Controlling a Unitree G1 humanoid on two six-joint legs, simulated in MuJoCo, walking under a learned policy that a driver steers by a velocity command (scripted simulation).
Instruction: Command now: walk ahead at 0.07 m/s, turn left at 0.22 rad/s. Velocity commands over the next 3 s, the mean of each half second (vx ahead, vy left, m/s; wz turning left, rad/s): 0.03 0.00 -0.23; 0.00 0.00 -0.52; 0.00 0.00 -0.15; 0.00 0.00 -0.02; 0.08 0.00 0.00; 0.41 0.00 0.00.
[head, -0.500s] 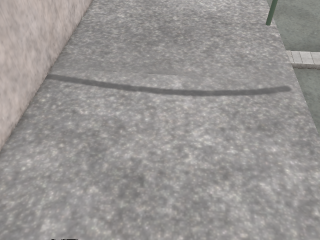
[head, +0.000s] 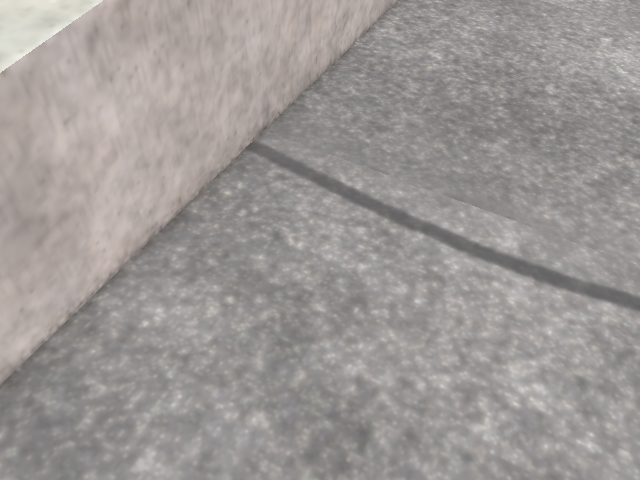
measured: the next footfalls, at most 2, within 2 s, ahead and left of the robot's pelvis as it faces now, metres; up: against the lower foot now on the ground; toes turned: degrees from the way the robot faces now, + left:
left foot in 0.02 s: +0.14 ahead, +0.10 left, -0.01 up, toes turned +2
right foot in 0.42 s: +0.03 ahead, -0.13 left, -0.01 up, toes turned -12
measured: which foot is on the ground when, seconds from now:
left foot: up 0.00-0.00, down 0.02-0.42, up 0.44-0.96, down 0.98-1.00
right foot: down 0.00-0.04, up 0.06-0.40, down 0.42-0.98, up 1.00-1.00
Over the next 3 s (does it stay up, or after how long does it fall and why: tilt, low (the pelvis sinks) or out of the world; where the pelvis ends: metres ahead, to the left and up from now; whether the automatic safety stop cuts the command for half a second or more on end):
stays up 0.30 -0.15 -0.04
